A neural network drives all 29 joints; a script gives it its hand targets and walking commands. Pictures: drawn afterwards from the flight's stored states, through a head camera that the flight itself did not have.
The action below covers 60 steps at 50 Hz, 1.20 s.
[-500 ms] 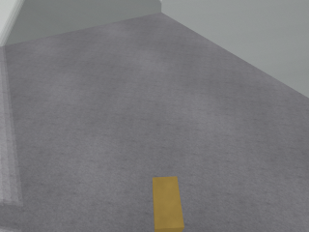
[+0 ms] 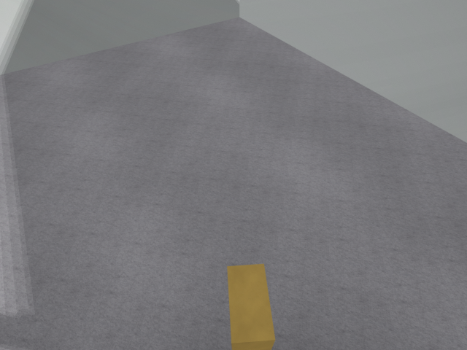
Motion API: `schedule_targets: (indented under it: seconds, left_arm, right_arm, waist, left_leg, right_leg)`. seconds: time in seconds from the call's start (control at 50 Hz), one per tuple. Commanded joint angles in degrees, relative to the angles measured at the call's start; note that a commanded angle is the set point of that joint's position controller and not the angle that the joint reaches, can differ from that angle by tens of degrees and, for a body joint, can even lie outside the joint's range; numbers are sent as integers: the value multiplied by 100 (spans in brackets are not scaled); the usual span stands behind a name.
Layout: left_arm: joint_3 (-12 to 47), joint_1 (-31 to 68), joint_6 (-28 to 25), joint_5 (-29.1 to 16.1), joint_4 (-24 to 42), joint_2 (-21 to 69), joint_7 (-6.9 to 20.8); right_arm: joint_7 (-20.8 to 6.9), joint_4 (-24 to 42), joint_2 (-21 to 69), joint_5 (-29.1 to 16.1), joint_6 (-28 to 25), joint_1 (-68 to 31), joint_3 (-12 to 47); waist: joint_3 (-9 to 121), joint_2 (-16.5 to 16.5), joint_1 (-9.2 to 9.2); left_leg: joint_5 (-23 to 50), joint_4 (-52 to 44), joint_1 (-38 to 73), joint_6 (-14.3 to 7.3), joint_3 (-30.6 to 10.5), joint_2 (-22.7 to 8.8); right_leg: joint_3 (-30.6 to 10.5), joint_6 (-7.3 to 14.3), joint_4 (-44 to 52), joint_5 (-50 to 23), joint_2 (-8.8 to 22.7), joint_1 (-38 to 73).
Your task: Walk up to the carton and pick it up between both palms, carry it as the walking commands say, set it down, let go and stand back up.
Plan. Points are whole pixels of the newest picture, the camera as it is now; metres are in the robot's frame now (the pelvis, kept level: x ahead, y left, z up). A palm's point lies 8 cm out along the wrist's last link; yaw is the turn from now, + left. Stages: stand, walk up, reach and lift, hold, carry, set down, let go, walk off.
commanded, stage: stand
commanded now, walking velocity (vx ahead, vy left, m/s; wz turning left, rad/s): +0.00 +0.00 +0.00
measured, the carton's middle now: (248, 308) +0.41 -0.03 -0.68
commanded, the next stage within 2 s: reach and lift in 0.56 s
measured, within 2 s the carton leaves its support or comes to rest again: neither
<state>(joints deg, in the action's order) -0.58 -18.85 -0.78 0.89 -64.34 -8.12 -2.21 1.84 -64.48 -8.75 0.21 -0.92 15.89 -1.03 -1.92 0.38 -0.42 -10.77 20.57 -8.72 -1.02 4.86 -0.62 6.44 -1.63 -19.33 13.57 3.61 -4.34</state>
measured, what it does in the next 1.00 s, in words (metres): stands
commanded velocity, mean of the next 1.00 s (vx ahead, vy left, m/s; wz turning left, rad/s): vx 0.00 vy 0.00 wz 0.00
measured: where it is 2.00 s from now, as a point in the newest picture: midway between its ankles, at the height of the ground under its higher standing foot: outside the picture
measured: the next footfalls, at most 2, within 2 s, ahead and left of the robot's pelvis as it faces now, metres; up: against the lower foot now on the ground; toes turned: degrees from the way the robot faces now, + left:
none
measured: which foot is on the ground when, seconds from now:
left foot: down 0.00-1.00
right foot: down 0.00-1.00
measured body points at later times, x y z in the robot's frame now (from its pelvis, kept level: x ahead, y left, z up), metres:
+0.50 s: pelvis -0.01 -0.02 +0.00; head +0.00 -0.02 +0.45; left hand -0.04 +0.21 -0.16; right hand -0.02 -0.25 -0.16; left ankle +0.00 +0.10 -0.75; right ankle -0.04 -0.13 -0.75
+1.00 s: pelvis -0.03 -0.01 -0.04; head +0.08 +0.00 +0.40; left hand +0.12 +0.20 -0.17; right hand +0.13 -0.23 -0.17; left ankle +0.01 +0.10 -0.75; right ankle -0.04 -0.13 -0.75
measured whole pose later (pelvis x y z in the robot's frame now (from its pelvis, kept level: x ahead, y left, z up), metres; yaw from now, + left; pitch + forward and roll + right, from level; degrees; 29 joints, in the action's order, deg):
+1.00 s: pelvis -0.03 -0.01 -0.04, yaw -1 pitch +15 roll +0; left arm -4.9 -8.0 28.7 2.6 -24.4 -4.4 -0.5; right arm -3.0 -28.2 -8.2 3.9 27.4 4.4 -3.5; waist 2.3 0.2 -0.9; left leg -16.5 41.8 -40.5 -0.8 4.7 -2.7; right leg 3.2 -0.2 -42.3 20.1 2.0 -37.4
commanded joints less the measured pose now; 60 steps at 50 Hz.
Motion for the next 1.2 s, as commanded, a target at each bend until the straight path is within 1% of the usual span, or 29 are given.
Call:
schedule_targets:
  seconds: [0.0, 0.26, 0.54, 0.56, 0.58, 0.6, 0.62, 0.64, 0.66, 0.68, 0.7, 0.72, 0.74, 0.76, 0.78, 0.82, 0.86, 0.9, 0.94, 0.96, 1.02, 1.1, 1.18]
  left_arm:
    - [-65, -514, -29, 5, 8, -423, -13]
    - [-92, -462, -81, 13, -55, -484, -5]
    - [-118, -416, -119, -5, -47, -618, 28]
    - [312, 1594, 182, -675, 1964, -733, 25]
    - [349, 3605, 629, -580, 3815, -1021, -46]
    - [218, 3370, 1174, -466, 3401, -980, -115]
    - [11, 2947, 1646, -478, 3286, -1177, -108]
    - [-28, 2447, 2235, -471, 3018, -1242, -47]
    - [39, 1947, 2833, -521, 2795, -1138, -11]
    - [21, 1595, 3350, -486, 2678, -953, 5]
    - [-1, 1345, 3759, -454, 2648, -727, -10]
    - [-51, 1142, 4082, -440, 2673, -526, 0]
    - [-65, 964, 4248, -433, 2725, -404, -4]
    - [-37, 822, 4296, -412, 2855, -322, 2]
    - [-66, 733, 4241, -344, 3064, -283, 35]
    - [-239, 738, 3929, -82, 3570, -236, 83]
    - [-409, 992, 3523, 110, 4070, -200, 115]
    - [-552, 1360, 3122, 214, 4484, -173, 148]
    - [-650, 1573, 2748, 277, 4731, -135, 168]
    - [-641, 1595, 2613, 253, 4743, -106, 168]
    - [-478, 1479, 2484, 85, 4689, 126, 142]
    - [-480, 1664, 2686, 27, 4735, 253, 82]
    - [-713, 2134, 2876, 127, 4775, 225, -15]
  right_arm:
    - [11, 43, -475, -1, -17, 396, -89]
    - [-5, -59, -462, 3, -33, 423, -98]
    - [-17, -12, -550, 22, -57, 360, -90]
    - [-76, 1998, -936, -612, 74, -1651, 460]
    - [1, 3072, -723, -648, 513, -3661, 359]
    - [35, 2669, -840, -462, 1064, -2614, 245]
    - [16, 2689, -1142, -311, 1568, -2238, 217]
    - [2, 2594, -1146, -323, 2106, -1960, 79]
    - [-5, 2744, -1127, -422, 2670, -1915, 150]
    - [-16, 2713, -971, -542, 3143, -1665, 298]
    - [-34, 2683, -851, -557, 3555, -1394, 415]
    - [-89, 2607, -773, -516, 3904, -1124, 468]
    - [-121, 2627, -757, -467, 4087, -968, 446]
    - [-153, 2764, -769, -361, 4151, -938, 367]
    - [-203, 2950, -701, -243, 4109, -902, 272]
    - [-318, 3323, -565, 43, 3821, -847, 9]
    - [-377, 3775, -599, 275, 3418, -1092, -198]
    - [-449, 4103, -659, 437, 3010, -1367, -390]
    - [-499, 4278, -652, 502, 2625, -1580, -538]
    - [-508, 4319, -654, 469, 2496, -1649, -564]
    - [-523, 4258, -601, 306, 2400, -1675, -501]
    - [-478, 4232, -508, 203, 2602, -1930, -445]
    - [-452, 4228, -544, 254, 2769, -2465, -608]
  waist:
    - [-270, -33, 4]
    - [-314, 9, 27]
    - [-299, -40, 11]
    - [698, -8, 192]
    - [882, 61, 306]
    - [762, 209, 209]
    - [785, 325, 106]
    - [548, 403, 48]
    - [282, 601, -11]
    - [73, 482, -5]
    - [89, 172, -65]
    - [480, -192, -135]
    - [880, -294, -135]
    - [1215, -248, -89]
    - [1406, -218, -91]
    - [1581, -256, -103]
    - [1813, -215, -95]
    - [2020, -108, -66]
    - [2336, -32, -8]
    - [2492, -17, 8]
    - [2822, -22, 30]
    - [2629, 9, -16]
    - [2136, 70, -48]
  left_leg:
    - [864, -324, 88, -20, -656, -591]
    - [659, -254, -51, 40, -637, -582]
    - [601, -239, -198, 61, -685, -601]
    - [-1637, 847, -1302, -160, -472, -99]
    - [-1558, 1255, -1301, -16, -184, -135]
    - [-1537, 1290, -1382, 41, -98, -22]
    - [-1596, 1255, -1345, 36, 47, 43]
    - [-1443, 1413, -932, 118, 119, 175]
    - [-1140, 1569, -714, 69, -28, 164]
    - [-823, 1617, -680, 14, -202, 164]
    - [-522, 1566, -1008, -39, -385, 102]
    - [82, 1530, -1298, -108, -553, 70]
    - [823, 1539, -1302, -128, -700, 77]
    - [1424, 1554, -1196, -122, -806, 74]
    - [1923, 1554, -1040, -118, -872, 74]
    - [2475, 1531, -795, -61, -870, 107]
    - [2492, 1644, -748, 12, -823, 101]
    - [2377, 1893, -1007, 62, -776, 77]
    - [2527, 2217, -1350, 100, -776, 52]
    - [2486, 2350, -1502, 114, -758, 79]
    - [2027, 2613, -1702, 152, -696, 197]
    - [711, 2696, -2125, 188, -558, 316]
    - [-471, 2696, -2728, 237, -440, 341]
  right_leg:
    - [-430, 223, 376, -712, 416, -443]
    - [-458, 277, 453, -547, 465, -437]
    - [-469, 322, 427, -406, 468, -439]
    - [-850, 504, -675, 1761, -211, -2320]
    - [-789, 527, -742, 1560, -52, -2389]
    - [-697, 456, -699, 1596, 24, -2295]
    - [-470, 491, -757, 1851, 83, -2670]
    - [-487, 566, -700, 2099, 150, -3147]
    - [-593, 608, -596, 1977, 151, -3591]
    - [-641, 642, -579, 1676, 133, -3893]
    - [-733, 625, -773, 1111, 43, -3798]
    - [-793, 598, -1067, 295, -162, -3255]
    - [-848, 600, -1225, -472, -308, -2829]
    - [-860, 585, -1313, -1006, -409, -2619]
    - [-866, 551, -1326, -1355, -463, -2559]
    - [-855, 505, -1328, -1695, -535, -2541]
    - [-897, 414, -1469, -1668, -536, -2590]
    - [-880, 331, -1767, -1590, -525, -2836]
    - [-819, 305, -2141, -1661, -550, -3115]
    - [-780, 281, -2323, -1606, -563, -3238]
    - [-681, 237, -2691, -1303, -556, -3653]
    - [-641, 268, -2818, -350, -547, -3938]
    - [-703, 314, -2809, 620, -516, -4064]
